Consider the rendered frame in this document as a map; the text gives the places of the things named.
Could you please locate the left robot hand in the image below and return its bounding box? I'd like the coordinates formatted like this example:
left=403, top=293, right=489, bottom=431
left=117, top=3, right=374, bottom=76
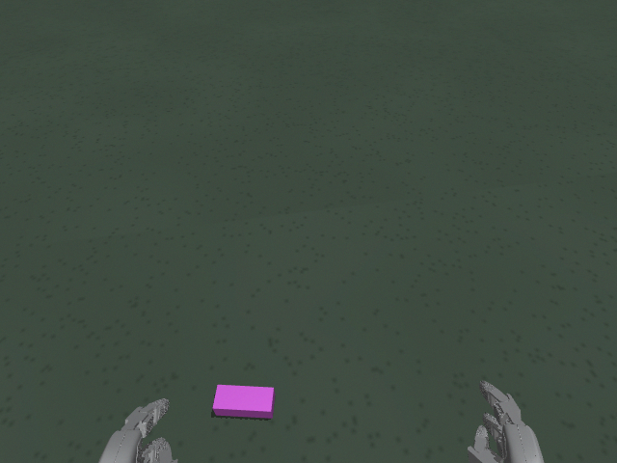
left=98, top=398, right=178, bottom=463

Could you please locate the carton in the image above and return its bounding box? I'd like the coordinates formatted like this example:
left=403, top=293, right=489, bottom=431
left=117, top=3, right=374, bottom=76
left=212, top=385, right=275, bottom=419

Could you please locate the right robot hand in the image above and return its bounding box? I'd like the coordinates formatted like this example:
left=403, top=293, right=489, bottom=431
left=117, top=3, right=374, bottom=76
left=468, top=381, right=545, bottom=463

